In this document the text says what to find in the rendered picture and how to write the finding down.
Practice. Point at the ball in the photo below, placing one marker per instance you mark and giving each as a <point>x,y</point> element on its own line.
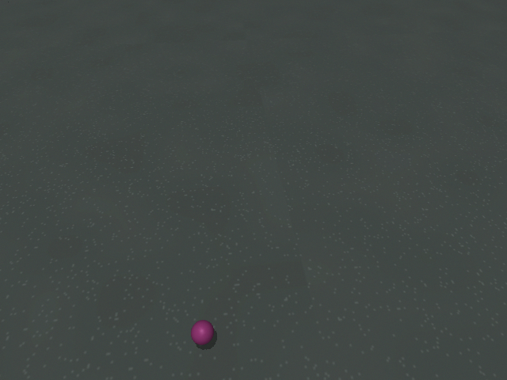
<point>202,332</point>

